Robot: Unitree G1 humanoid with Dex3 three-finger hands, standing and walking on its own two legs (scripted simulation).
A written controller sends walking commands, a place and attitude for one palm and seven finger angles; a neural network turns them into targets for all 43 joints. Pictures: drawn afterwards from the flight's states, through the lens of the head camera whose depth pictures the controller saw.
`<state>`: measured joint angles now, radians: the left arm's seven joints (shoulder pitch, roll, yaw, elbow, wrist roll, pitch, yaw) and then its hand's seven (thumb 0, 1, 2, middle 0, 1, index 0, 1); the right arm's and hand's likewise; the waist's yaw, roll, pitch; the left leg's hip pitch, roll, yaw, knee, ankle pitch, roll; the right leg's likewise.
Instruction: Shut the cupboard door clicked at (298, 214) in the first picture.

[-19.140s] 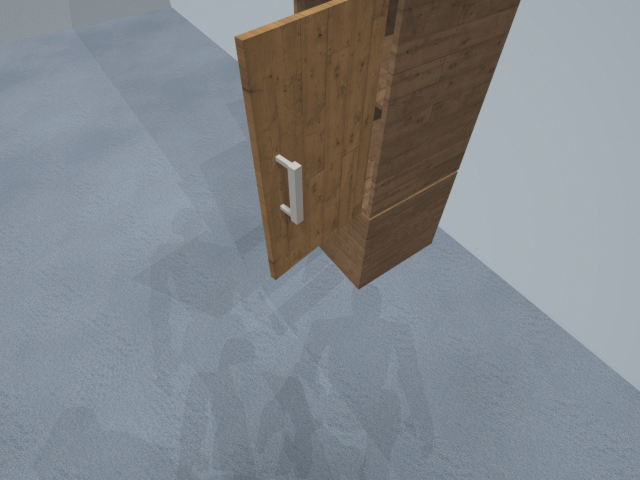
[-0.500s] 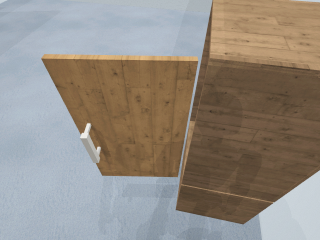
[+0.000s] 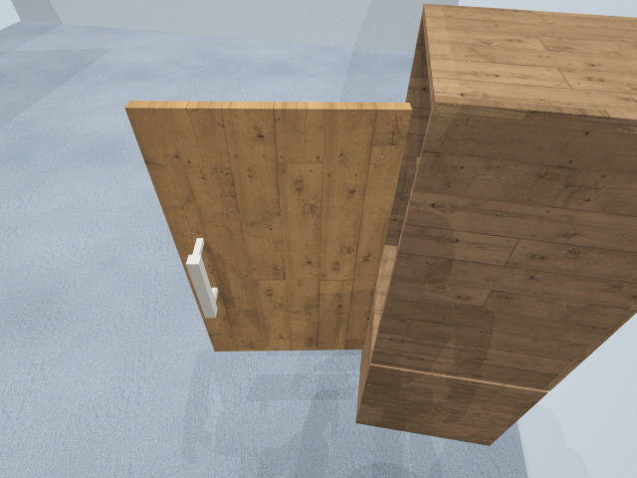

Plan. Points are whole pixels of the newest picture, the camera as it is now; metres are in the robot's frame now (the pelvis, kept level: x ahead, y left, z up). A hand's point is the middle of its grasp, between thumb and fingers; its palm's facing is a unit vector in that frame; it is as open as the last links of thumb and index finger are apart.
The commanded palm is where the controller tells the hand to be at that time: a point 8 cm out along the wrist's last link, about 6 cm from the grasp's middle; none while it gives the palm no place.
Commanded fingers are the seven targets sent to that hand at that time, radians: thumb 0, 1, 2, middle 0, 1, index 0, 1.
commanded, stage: come to a stop and stand still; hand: left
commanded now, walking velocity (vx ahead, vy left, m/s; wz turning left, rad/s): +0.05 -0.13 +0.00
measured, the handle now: (205, 279) +0.43 +0.21 -0.04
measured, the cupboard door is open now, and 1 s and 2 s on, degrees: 100 100 100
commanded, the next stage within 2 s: look again from close up in 0.84 s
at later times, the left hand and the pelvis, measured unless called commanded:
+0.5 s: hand out of the picture +0.01 +0.15 -0.17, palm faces +0.00 -0.99 -0.14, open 7.4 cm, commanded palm none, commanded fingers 0.00 0.90 0.90 -0.20 -0.30 -0.20 -0.30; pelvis +0.03 +0.00 +0.01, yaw -1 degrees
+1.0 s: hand out of the picture +0.04 +0.18 -0.16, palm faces +0.00 -0.98 -0.20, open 7.4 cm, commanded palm none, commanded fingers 0.00 0.90 0.90 -0.20 -0.30 -0.20 -0.30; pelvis +0.04 +0.01 +0.01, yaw -1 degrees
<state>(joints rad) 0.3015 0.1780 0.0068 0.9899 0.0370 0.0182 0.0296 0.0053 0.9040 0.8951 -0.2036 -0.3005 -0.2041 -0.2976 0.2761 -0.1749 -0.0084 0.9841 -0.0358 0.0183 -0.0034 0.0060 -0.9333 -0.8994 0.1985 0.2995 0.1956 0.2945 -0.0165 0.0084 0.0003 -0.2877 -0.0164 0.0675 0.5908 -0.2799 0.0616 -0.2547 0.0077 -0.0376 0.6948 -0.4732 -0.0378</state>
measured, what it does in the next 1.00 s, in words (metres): stands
